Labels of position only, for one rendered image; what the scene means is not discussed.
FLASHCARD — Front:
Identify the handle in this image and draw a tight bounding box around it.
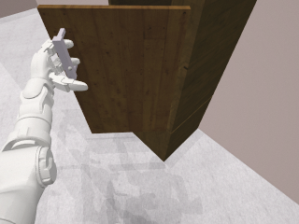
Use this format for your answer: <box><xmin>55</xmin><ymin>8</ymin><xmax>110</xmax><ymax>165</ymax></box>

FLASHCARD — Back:
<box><xmin>51</xmin><ymin>28</ymin><xmax>78</xmax><ymax>80</ymax></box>

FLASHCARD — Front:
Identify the cupboard door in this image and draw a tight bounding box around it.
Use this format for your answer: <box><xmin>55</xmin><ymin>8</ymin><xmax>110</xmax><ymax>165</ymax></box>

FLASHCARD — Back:
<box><xmin>37</xmin><ymin>5</ymin><xmax>191</xmax><ymax>133</ymax></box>

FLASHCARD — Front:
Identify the left robot forearm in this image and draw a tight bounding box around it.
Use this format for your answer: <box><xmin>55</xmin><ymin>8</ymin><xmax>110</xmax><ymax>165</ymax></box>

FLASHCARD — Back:
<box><xmin>0</xmin><ymin>77</ymin><xmax>54</xmax><ymax>153</ymax></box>

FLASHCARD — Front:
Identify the left robot upper arm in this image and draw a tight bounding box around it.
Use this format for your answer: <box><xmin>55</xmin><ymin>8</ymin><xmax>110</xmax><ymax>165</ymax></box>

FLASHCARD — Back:
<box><xmin>0</xmin><ymin>146</ymin><xmax>57</xmax><ymax>224</ymax></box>

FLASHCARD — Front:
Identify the left robot hand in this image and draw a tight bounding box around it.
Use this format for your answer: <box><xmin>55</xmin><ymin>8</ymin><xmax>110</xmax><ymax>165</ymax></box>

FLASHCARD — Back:
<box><xmin>30</xmin><ymin>39</ymin><xmax>88</xmax><ymax>92</ymax></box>

